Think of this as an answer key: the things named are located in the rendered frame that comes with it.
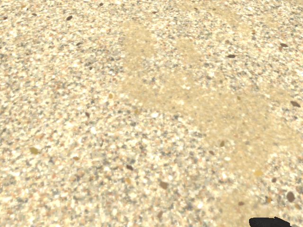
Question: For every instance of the robot right hand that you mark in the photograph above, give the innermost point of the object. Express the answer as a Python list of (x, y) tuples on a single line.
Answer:
[(268, 222)]

